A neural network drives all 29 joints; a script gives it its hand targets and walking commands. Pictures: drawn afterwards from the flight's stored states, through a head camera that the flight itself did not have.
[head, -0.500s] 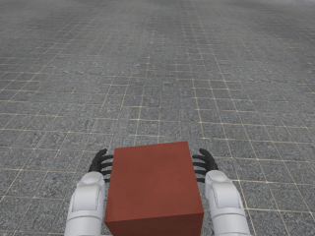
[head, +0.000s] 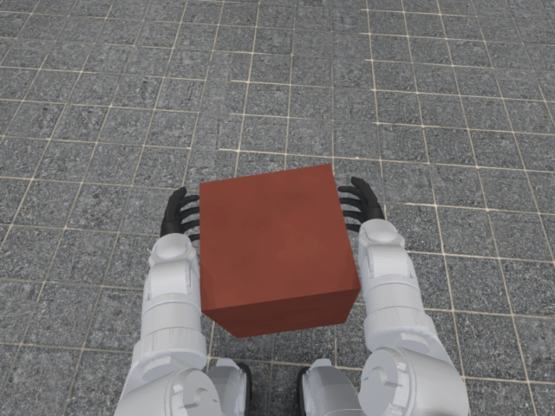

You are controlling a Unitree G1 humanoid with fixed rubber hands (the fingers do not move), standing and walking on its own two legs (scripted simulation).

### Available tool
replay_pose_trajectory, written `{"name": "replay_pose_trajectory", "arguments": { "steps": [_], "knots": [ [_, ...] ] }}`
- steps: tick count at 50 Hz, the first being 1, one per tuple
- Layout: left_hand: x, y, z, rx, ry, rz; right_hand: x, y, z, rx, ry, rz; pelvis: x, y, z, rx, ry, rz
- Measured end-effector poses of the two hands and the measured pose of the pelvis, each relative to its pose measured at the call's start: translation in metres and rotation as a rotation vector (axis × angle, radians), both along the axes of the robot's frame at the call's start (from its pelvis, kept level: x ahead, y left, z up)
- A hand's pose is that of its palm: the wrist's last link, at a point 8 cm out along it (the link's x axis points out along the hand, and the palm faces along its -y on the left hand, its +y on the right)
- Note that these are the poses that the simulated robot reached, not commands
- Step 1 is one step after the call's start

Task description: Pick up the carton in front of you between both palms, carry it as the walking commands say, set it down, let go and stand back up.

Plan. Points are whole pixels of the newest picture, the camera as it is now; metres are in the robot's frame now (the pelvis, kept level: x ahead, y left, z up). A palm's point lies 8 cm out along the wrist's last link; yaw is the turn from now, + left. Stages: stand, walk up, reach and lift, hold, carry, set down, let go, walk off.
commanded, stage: set down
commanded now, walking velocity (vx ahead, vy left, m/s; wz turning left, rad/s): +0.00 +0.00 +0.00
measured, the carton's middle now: (279, 260) +0.37 -0.01 -0.14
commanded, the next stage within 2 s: none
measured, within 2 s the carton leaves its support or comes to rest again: rests again in 1.52 s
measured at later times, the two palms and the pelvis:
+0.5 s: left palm (202, 256) +0.40 +0.15 -0.22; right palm (342, 239) +0.44 -0.14 -0.23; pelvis +0.00 -0.02 -0.14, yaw +1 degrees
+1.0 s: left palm (212, 268) +0.42 +0.15 -0.36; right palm (329, 251) +0.46 -0.14 -0.37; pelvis -0.04 -0.01 -0.26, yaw -2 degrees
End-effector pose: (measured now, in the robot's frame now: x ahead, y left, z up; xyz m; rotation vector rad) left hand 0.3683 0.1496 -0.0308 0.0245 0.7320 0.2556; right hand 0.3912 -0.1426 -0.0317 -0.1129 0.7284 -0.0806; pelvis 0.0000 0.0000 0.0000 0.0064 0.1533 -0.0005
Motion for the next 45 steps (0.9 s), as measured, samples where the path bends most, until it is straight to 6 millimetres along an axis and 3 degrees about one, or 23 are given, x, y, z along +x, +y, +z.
{"name": "replay_pose_trajectory", "arguments": {
  "steps": [5,10,23,36,45],
  "knots": [
    [-0.001,-0.001,-0.064,0.004,-0.010,0.034,0.006,0.000,-0.068,0.006,-0.006,0.027,-0.002,-0.002,-0.026,0.004,0.186,0.005],
    [0.002,-0.002,-0.112,-0.019,-0.046,0.075,0.012,-0.001,-0.118,0.051,-0.035,0.004,0.001,-0.006,-0.058,0.007,0.365,0.000],
    [0.033,-0.001,-0.178,-0.035,-0.049,0.100,0.048,0.001,-0.184,0.060,-0.032,0.014,0.001,-0.016,-0.133,0.003,0.557,0.012],
    [0.043,-0.007,-0.255,-0.031,-0.051,0.088,0.053,-0.006,-0.264,0.060,-0.031,0.005,-0.013,-0.017,-0.199,0.026,0.644,-0.033],
    [0.048,-0.002,-0.303,-0.024,-0.039,0.090,0.061,0.000,-0.311,0.052,-0.018,0.023,-0.030,-0.010,-0.242,0.029,0.625,-0.042]
  ]
}}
